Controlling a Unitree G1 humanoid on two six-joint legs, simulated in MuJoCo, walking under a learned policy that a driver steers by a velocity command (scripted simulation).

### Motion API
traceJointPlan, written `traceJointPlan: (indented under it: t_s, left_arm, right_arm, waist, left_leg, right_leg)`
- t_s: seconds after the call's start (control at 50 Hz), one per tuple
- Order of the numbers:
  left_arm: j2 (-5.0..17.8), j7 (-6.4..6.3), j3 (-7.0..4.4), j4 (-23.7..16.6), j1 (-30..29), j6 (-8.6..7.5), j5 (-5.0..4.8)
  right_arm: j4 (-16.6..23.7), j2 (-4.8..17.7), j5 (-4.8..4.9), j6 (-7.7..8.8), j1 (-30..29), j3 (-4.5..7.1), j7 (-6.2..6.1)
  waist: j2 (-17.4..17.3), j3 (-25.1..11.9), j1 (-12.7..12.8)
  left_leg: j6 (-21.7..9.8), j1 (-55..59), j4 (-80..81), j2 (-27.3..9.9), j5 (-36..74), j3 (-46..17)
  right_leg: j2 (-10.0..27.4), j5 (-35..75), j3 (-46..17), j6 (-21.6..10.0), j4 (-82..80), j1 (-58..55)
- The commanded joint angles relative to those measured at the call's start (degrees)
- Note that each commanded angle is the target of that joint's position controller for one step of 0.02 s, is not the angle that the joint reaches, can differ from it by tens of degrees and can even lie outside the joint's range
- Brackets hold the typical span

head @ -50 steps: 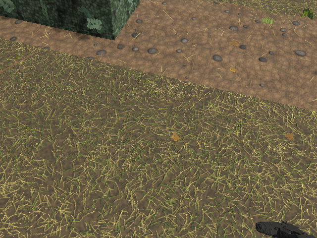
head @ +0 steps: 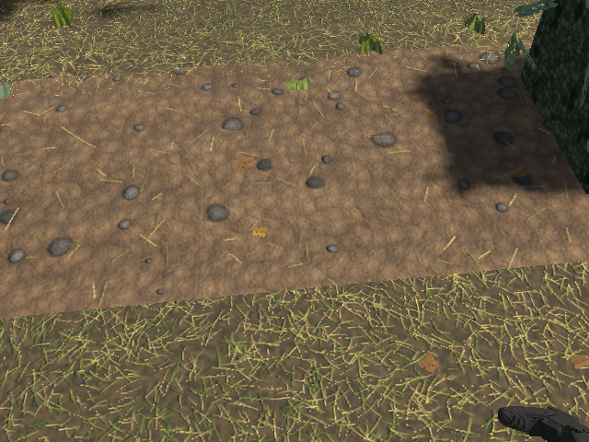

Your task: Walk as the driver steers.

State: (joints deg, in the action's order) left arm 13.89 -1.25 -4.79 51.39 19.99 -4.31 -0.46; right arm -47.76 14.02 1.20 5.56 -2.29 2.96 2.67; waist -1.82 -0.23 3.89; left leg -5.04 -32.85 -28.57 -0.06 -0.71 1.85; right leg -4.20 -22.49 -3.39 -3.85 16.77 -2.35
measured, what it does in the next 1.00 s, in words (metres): walks ahead, turning left: left foot, then right foot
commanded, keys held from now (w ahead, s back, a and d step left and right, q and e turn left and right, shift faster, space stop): w+q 0.38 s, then w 0.62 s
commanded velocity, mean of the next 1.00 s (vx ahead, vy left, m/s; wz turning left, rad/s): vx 0.50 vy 0.00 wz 0.27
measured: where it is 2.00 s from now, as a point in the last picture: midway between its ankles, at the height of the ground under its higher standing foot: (264, 209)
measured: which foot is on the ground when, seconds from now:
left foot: up 0.00-0.02, down 0.04-0.54, up 0.56-0.98, down 1.00-1.00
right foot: down 0.00-0.06, up 0.08-0.50, down 0.52-1.00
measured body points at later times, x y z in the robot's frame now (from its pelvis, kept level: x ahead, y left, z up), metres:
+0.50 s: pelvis +0.30 +0.03 +0.00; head +0.33 +0.04 +0.45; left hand +0.50 +0.30 -0.06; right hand +0.37 -0.25 -0.12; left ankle +0.16 +0.10 -0.73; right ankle +0.47 -0.05 -0.72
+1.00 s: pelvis +0.55 +0.12 +0.00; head +0.58 +0.13 +0.45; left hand +0.44 +0.38 -0.13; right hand +0.86 -0.01 -0.07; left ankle +0.63 +0.26 -0.73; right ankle +0.47 -0.05 -0.73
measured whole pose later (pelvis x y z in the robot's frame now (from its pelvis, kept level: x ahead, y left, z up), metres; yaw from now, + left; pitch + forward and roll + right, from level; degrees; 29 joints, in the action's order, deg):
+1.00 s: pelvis +0.55 +0.12 +0.00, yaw +18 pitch +3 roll -2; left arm 16.7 0.4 -3.6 51.6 22.8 -3.9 -1.6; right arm -39.5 14.6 0.7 4.6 0.3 1.9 1.7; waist -1.4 0.0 6.1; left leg -3.1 -27.6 -27.4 -1.7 -3.6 -0.2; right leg -0.8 -21.7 -0.5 0.3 19.3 0.4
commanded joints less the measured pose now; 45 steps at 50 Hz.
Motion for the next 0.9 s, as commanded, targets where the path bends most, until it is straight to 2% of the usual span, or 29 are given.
traceJointPlan:
  t_s: [0.02,0.04,0.06,0.08,0.1,0.12,0.14,0.16,0.18,0.22,0.28,0.34,0.38,0.42,0.46,0.48,0.5,0.52,0.54,0.56,0.58,0.6,0.62,0.64,0.66,0.7,0.74,0.8,0.9]
  left_arm:
    - [9.49,-0.28,-1.87,-1.84,-0.6,0.14,0.0]
    - [9.72,-0.32,-1.66,-2.81,-3.07,-0.05,0.23]
    - [6.31,0.12,-0.49,-4.6,-0.53,-1.08,1.21]
    - [3.52,1.05,0.79,-3.88,2.11,-2.54,0.73]
    - [7.93,1.64,-0.02,-5.26,-1.8,-3.95,-0.83]
    - [8.67,1.6,-0.06,-6.69,-7.24,-4.56,-1.54]
    - [8.06,1.22,-0.15,-7.26,-9.63,-4.75,-0.52]
    - [8.36,0.64,-0.68,-7.8,-10.53,-4.41,0.92]
    - [7.56,0.38,-0.75,-8.47,-10.12,-3.91,1.33]
    - [5.96,0.06,-0.56,-9.22,-9.7,-3.01,1.3]
    - [4.35,-0.21,0.12,-11.38,-16.34,-2.47,1.51]
    - [3.0,0.46,0.74,-13.17,-22.17,-2.85,0.95]
    - [3.63,0.92,0.74,-14.41,-24.95,-2.93,0.23]
    - [4.75,1.52,0.65,-15.07,-26.23,-3.28,0.08]
    - [6.0,2.03,0.42,-15.14,-25.57,-3.94,0.19]
    - [6.65,2.04,0.19,-14.7,-23.41,-4.24,0.25]
    - [8.17,1.77,-0.51,-13.43,-18.44,-4.45,0.65]
    - [10.48,1.47,-1.31,-12.03,-9.94,-4.58,1.43]
    - [15.03,1.24,-2.54,-10.66,-1.19,-4.17,2.05]
    - [13.72,1.78,-2.66,-7.88,2.88,-3.36,0.19]
    - [9.56,1.8,-1.43,-8.76,0.33,-3.09,-0.68]
    - [7.89,1.74,-0.68,-9.55,-3.86,-2.62,-0.2]
    - [6.93,2.0,-0.12,-9.55,-6.82,-2.33,0.34]
    - [5.98,2.12,0.33,-9.55,-8.33,-2.38,0.71]
    - [5.67,2.29,0.54,-9.34,-8.84,-2.39,0.96]
    - [6.32,2.43,0.4,-8.5,-8.3,-2.55,0.5]
    - [8.57,2.08,-0.22,-7.7,-7.32,-2.43,0.19]
    - [10.19,1.71,-0.6,-6.55,-5.41,-1.91,-0.41]
    - [11.46,1.71,-0.67,-3.68,0.25,-1.05,-1.18]
  right_arm:
    - [2.31,7.17,-0.05,0.9,3.53,2.3,0.46]
    - [-0.19,9.8,-0.38,0.54,13.7,3.53,0.09]
    - [-1.02,14.89,-1.15,0.1,22.38,4.8,-0.52]
    - [-2.29,13.1,0.02,-0.71,24.21,4.08,-0.66]
    - [-1.4,10.27,0.49,-1.08,20.79,3.32,-1.08]
    - [0.35,8.6,0.14,-1.09,16.85,2.97,-1.38]
    - [1.15,7.56,-0.25,-0.86,13.8,2.57,-1.27]
    - [1.58,6.6,-0.43,-0.57,12.66,2.14,-1.38]
    - [1.85,6.72,-0.56,-0.57,12.57,2.02,-1.47]
    - [2.05,7.59,-0.23,-0.71,13.64,2.27,-1.98]
    - [2.5,10.16,0.09,-0.92,15.81,3.16,-2.96]
    - [1.95,10.01,0.48,-1.77,19.69,3.3,-3.39]
    - [1.45,9.33,0.74,-2.18,22.17,3.16,-3.39]
    - [1.0,8.36,0.72,-2.47,23.98,2.89,-3.62]
    - [0.85,8.51,0.23,-2.65,24.76,3.01,-3.95]
    - [1.02,8.76,0.0,-2.72,24.42,3.12,-3.99]
    - [1.55,8.17,-0.21,-2.62,23.69,2.92,-3.85]
    - [2.87,6.84,-0.81,-2.31,21.9,2.3,-3.48]
    - [3.1,3.9,-0.36,-1.55,28.06,1.26,-3.32]
    - [2.46,4.31,0.6,-1.2,31.31,0.77,-3.19]
    - [3.14,9.08,1.03,-1.04,26.4,1.85,-3.1]
    - [4.64,9.6,0.81,-1.13,20.33,2.01,-3.07]
    - [5.74,8.8,-0.18,-1.08,17.01,1.98,-3.0]
    - [6.0,8.16,-0.83,-1.15,16.6,2.2,-2.99]
    - [6.0,6.97,-0.72,-1.26,17.46,2.07,-2.89]
    - [6.08,4.99,-0.68,-1.48,17.76,1.6,-2.78]
    - [7.35,4.0,-1.1,-1.42,14.16,1.01,-2.7]
    - [8.65,3.03,-1.08,-1.1,8.34,0.23,-2.27]
    - [11.45,4.47,-0.22,-0.76,0.25,0.17,-1.32]
  waist:
    - [7.68,-5.94,-5.85]
    - [6.41,-10.9,-10.75]
    - [-4.55,-18.64,-11.11]
    - [-13.7,-22.43,-9.61]
    - [-8.38,-15.99,-10.2]
    - [-3.48,-9.56,-9.79]
    - [1.7,-4.78,-7.72]
    - [2.93,-3.44,-6.02]
    - [1.89,-2.9,-4.52]
    - [0.07,-2.19,-3.28]
    - [-0.32,-0.68,-4.9]
    - [-2.2,-1.06,-7.36]
    - [-2.94,-0.87,-8.44]
    - [-3.08,-0.8,-8.83]
    - [-3.97,-0.75,-8.15]
    - [-4.69,-1.18,-6.73]
    - [-4.66,-3.9,-4.17]
    - [-3.04,-10.42,0.06]
    - [7.69,-19.29,0.61]
    - [18.71,-21.91,0.84]
    - [11.29,-13.41,1.68]
    - [6.5,-6.48,1.15]
    - [3.76,-1.44,-0.43]
    - [4.49,-0.22,-2.08]
    - [5.85,0.08,-3.29]
    - [7.27,-0.51,-4.06]
    - [6.66,-0.28,-3.55]
    - [5.94,0.09,-1.82]
    - [6.11,1.68,0.81]
  left_leg:
    - [-3.8,12.13,1.04,4.04,-2.52,3.26]
    - [-6.59,27.47,0.07,0.8,1.27,-2.07]
    - [-14.59,49.08,0.54,-12.54,2.52,-24.0]
    - [-20.71,58.39,8.69,-19.84,-4.53,-44.68]
    - [-17.36,54.83,10.89,-17.66,-14.06,-41.19]
    - [-14.99,46.82,12.07,-15.29,-13.09,-33.84]
    - [-13.62,37.89,13.79,-13.05,-7.77,-29.17]
    - [-12.7,32.33,14.93,-11.38,-2.01,-26.16]
    - [-12.92,28.76,15.83,-10.3,1.29,-25.14]
    - [-12.99,24.88,16.63,-9.56,4.83,-22.97]
    - [-10.54,19.67,17.02,-6.21,7.08,-18.21]
    - [-7.51,16.63,15.1,-3.29,6.03,-16.37]
    - [-6.85,18.48,13.66,-4.05,2.72,-19.0]
    - [-6.6,23.81,10.92,-5.98,0.08,-21.71]
    - [-6.32,28.12,7.69,-8.04,1.91,-24.03]
    - [-5.84,28.96,5.54,-8.04,5.75,-24.17]
    - [-4.72,28.66,0.76,-5.96,12.84,-22.88]
    - [-3.18,23.33,-10.21,-3.7,12.7,-20.12]
    - [1.07,5.86,-28.89,3.37,-2.78,-13.73]
    - [2.92,-6.31,-41.5,5.28,-32.18,-11.1]
    - [2.65,-11.99,-45.58,2.03,-30.09,-13.09]
    - [2.71,-12.54,-45.62,-0.26,-25.04,-10.89]
    - [2.78,-11.63,-42.15,-2.15,-21.7,-9.01]
    - [2.84,-9.15,-38.53,-4.02,-19.38,-8.52]
    - [3.02,-6.48,-36.21,-4.82,-18.6,-7.8]
    - [3.65,-4.79,-31.56,-5.46,-16.99,-6.1]
    - [4.45,-4.93,-24.42,-6.03,-12.08,-5.04]
    - [4.84,-0.98,-12.66,-5.08,-1.92,-3.62]
    - [4.33,1.03,-3.61,-3.02,1.08,-2.89]
  right_leg:
    - [14.89,67.0,-0.42,-3.43,13.33,-2.8]
    - [13.12,63.69,0.9,-1.52,24.77,5.72]
    - [5.78,37.64,3.98,2.68,46.72,25.86]
    - [-1.09,-6.8,-0.68,4.8,60.95,40.59]
    - [2.96,-5.17,-4.81,3.48,63.57,47.84]
    - [5.59,-0.66,-3.91,2.98,60.85,48.79]
    - [7.3,2.49,-2.87,3.08,55.29,46.73]
    - [8.7,4.41,-2.39,3.6,50.85,43.12]
    - [8.99,4.73,-2.09,4.2,48.54,40.73]
    - [9.48,4.84,-1.13,5.47,42.64,39.88]
    - [7.79,15.41,0.7,6.89,28.8,37.52]
    - [4.35,27.17,1.47,6.88,17.27,30.6]
    - [3.33,28.5,0.68,6.7,13.82,29.38]
    - [3.61,27.07,-0.35,5.87,10.61,30.21]
    - [3.97,23.33,-0.44,4.31,8.79,29.36]
    - [3.73,21.82,0.29,3.06,7.35,26.38]
    - [3.71,21.85,0.8,0.99,6.01,18.9]
    - [9.25,24.3,-3.46,-2.56,9.62,5.34]
    - [20.72,23.71,-20.58,-11.29,11.31,-16.65]
    - [28.47,11.57,-38.69,-16.28,4.85,-21.82]
    - [26.33,1.25,-37.04,-13.74,2.02,-15.51]
    - [23.75,1.99,-29.57,-11.36,0.4,-7.24]
    - [21.23,7.06,-24.28,-10.41,-1.8,0.82]
    - [19.38,11.79,-20.75,-9.59,-3.12,5.3]
    - [17.69,14.98,-17.98,-9.09,-4.34,8.43]
    - [16.38,20.15,-13.81,-9.54,-6.12,10.83]
    - [16.14,24.05,-10.46,-9.89,-7.47,11.76]
    - [14.16,25.2,-5.27,-8.28,-8.05,13.28]
    - [16.27,23.18,-5.18,-7.11,-5.66,8.48]
Next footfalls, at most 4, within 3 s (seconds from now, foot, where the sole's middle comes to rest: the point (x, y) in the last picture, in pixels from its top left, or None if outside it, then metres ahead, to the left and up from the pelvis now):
0.04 left None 0.20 0.10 -0.77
0.52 right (353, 425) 0.50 -0.04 -0.77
1.00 left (221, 350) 0.67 0.28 -0.77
1.56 right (300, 239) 1.01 0.11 -0.77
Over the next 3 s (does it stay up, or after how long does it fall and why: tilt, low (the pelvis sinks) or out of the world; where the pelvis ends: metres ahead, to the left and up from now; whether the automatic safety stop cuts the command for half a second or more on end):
stays up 1.63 0.29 0.01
